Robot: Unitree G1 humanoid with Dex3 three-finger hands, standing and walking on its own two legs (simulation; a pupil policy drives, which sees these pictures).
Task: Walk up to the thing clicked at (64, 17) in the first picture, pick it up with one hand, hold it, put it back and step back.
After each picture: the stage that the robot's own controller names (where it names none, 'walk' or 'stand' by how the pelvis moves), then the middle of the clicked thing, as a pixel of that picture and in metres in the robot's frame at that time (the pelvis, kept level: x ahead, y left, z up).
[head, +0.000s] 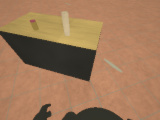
stand; (66, 24) +0.90 +0.31 +0.08
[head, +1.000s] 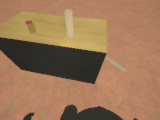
walk; (69, 25) +0.80 +0.22 +0.11
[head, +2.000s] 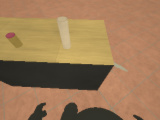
stand; (64, 34) +0.59 +0.23 +0.10
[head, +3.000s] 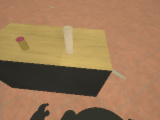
stand; (68, 41) +0.60 +0.22 +0.08
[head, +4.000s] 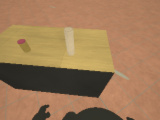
stand; (69, 42) +0.59 +0.20 +0.07
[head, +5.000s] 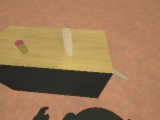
stand; (68, 43) +0.58 +0.22 +0.07
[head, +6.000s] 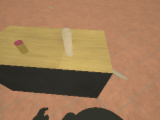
stand; (67, 43) +0.58 +0.22 +0.07
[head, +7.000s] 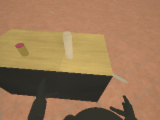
rise first; (68, 46) +0.57 +0.22 +0.07
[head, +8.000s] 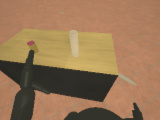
go down; (74, 44) +0.59 +0.21 +0.08
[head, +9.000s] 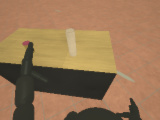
go down; (71, 43) +0.59 +0.20 +0.08
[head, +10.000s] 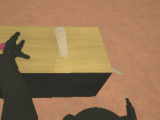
go down; (62, 44) +0.55 +0.20 +0.09
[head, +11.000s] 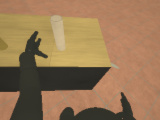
close in; (59, 35) +0.57 +0.21 +0.10
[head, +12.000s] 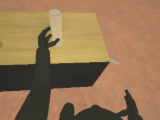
close; (56, 31) +0.58 +0.21 +0.13
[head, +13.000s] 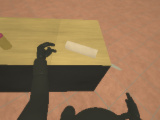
lift; (81, 49) +0.54 +0.06 +0.03
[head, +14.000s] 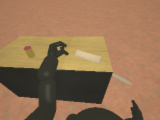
lift; (87, 56) +0.59 +0.05 +0.00
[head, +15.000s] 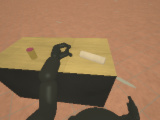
hold; (92, 57) +0.60 +0.02 +0.00
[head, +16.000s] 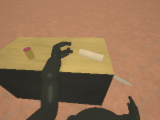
hold; (90, 55) +0.63 +0.02 +0.00
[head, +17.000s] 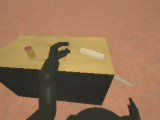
hold; (92, 54) +0.64 +0.02 +0.00
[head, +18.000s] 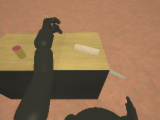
crouch; (86, 49) +0.66 +0.02 +0.00
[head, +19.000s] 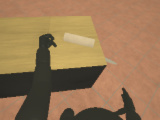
lower; (79, 40) +0.63 +0.03 +0.01
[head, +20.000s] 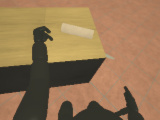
lower; (77, 31) +0.67 +0.03 +0.04
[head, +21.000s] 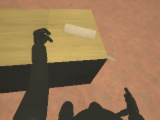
lower; (80, 31) +0.68 +0.02 +0.04
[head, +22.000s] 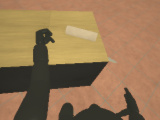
lower; (81, 33) +0.66 +0.02 +0.04
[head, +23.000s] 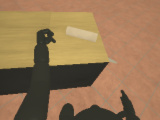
loosen; (81, 34) +0.66 +0.02 +0.04
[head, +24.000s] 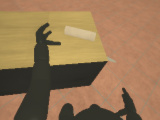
withdraw; (80, 33) +0.67 +0.02 +0.04
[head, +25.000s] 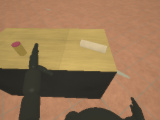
sink last; (93, 46) +0.66 +0.00 +0.02
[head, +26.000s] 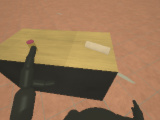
stand; (97, 47) +0.69 +0.00 +0.00
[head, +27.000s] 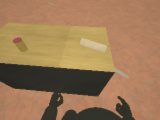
stand; (93, 45) +0.66 +0.00 -0.01
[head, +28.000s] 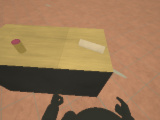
stand; (91, 46) +0.66 +0.01 -0.01
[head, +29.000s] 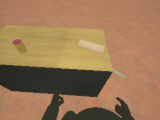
stand; (91, 46) +0.67 +0.01 -0.01
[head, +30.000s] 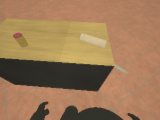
walk; (93, 40) +0.70 +0.00 +0.00
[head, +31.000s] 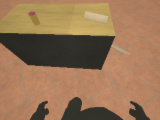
walk; (96, 17) +0.97 +0.00 +0.01
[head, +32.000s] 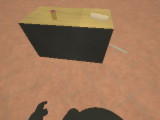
stand; (99, 17) +1.27 -0.05 +0.00
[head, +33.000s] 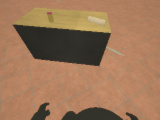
stand; (96, 20) +1.21 -0.03 -0.01
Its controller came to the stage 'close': yes
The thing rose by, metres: 0.00
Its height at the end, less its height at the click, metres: -0.09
